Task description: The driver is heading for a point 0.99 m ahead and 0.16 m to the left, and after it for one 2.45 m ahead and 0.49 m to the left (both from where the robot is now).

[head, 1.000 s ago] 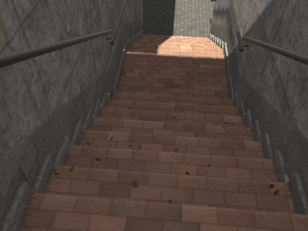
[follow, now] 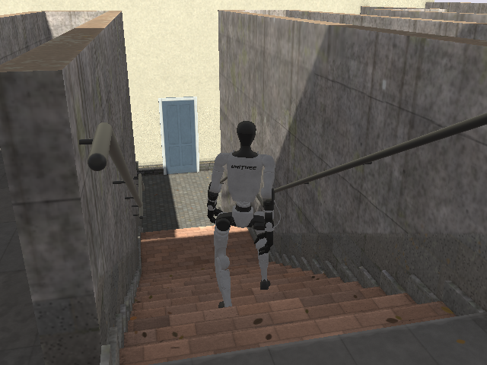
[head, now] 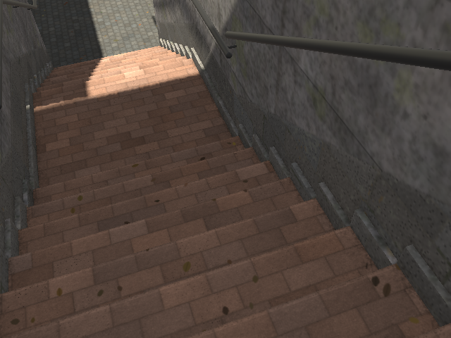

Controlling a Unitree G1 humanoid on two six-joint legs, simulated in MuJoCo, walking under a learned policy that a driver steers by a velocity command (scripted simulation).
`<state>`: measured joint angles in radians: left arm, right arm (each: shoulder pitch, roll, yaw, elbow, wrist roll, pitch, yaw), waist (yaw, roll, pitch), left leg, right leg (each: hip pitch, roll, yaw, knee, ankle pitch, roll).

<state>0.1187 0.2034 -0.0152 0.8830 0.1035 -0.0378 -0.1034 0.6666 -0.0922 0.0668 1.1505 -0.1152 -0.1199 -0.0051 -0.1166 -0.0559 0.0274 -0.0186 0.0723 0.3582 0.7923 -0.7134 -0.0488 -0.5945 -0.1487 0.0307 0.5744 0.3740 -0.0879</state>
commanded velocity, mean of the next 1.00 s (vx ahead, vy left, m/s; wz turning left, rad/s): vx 0.50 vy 0.00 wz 0.29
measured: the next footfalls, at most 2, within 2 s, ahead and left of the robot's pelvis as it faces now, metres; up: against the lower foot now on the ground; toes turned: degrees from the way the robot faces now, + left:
right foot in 0.12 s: +0.23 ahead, -0.15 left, -0.15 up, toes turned -10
left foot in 0.64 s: +0.50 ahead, +0.16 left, -0.30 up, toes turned +16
